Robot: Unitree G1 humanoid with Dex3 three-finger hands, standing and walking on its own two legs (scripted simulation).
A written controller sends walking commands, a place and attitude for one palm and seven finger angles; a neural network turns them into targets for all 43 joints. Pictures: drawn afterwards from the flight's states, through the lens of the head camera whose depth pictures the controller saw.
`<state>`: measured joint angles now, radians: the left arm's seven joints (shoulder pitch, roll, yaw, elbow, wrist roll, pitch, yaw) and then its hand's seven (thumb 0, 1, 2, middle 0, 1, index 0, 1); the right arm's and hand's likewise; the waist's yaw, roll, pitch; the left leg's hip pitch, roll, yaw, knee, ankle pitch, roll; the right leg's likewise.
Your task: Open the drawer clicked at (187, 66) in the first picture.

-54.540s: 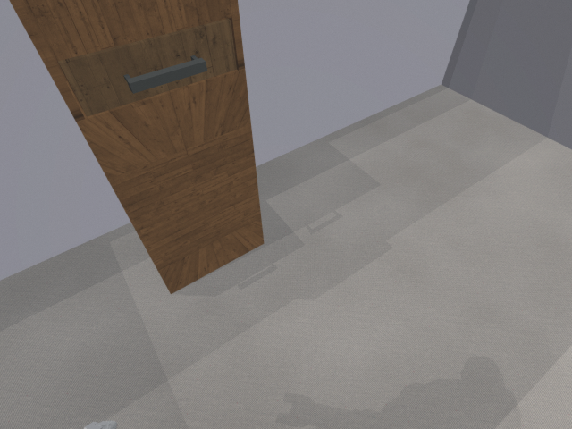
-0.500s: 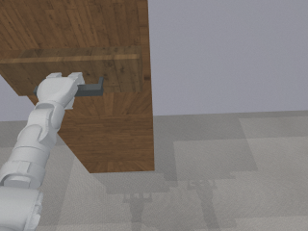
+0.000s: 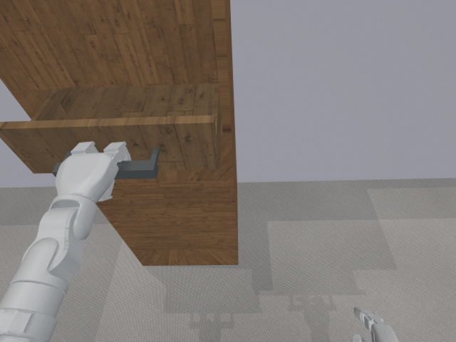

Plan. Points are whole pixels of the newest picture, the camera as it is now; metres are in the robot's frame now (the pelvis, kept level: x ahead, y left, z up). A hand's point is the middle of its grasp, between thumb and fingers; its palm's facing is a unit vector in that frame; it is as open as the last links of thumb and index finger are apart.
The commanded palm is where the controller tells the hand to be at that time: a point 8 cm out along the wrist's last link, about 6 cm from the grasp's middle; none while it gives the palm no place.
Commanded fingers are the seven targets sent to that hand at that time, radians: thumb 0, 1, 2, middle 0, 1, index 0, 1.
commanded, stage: pull the drawer open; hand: left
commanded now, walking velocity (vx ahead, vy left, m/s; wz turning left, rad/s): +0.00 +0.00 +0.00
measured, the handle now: (109, 162) +0.40 +0.24 +0.11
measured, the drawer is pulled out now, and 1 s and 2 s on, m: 0.11 0.23 0.30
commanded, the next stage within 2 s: none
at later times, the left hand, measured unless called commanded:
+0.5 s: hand (93, 223) +0.29 +0.24 +0.08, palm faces +0.01 -0.07 -1.00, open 5.5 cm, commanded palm +0.26 +0.24 +0.14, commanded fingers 0.00 0.90 0.90 -0.40 -1.35 -0.40 -1.35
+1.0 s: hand (81, 256) +0.23 +0.24 +0.08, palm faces +0.03 -0.09 -1.00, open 5.5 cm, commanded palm +0.20 +0.25 +0.14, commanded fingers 0.00 0.90 0.90 -0.40 -1.35 -0.40 -1.35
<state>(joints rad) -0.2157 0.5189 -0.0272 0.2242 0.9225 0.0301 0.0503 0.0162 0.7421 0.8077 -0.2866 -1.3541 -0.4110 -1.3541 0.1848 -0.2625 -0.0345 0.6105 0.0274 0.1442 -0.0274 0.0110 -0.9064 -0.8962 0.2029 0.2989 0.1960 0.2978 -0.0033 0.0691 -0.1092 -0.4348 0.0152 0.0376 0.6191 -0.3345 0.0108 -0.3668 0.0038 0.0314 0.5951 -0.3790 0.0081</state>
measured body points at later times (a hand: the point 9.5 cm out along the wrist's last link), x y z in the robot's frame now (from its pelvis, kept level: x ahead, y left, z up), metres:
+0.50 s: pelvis -0.01 -0.01 +0.00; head +0.01 -0.05 +0.45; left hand +0.28 +0.24 +0.14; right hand +0.17 -0.25 -0.11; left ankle -0.02 +0.11 -0.73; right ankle -0.06 -0.13 -0.73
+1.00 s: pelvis -0.02 -0.01 +0.00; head -0.01 -0.04 +0.45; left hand +0.23 +0.24 +0.14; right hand +0.19 -0.23 -0.10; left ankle -0.02 +0.11 -0.73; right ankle -0.06 -0.13 -0.73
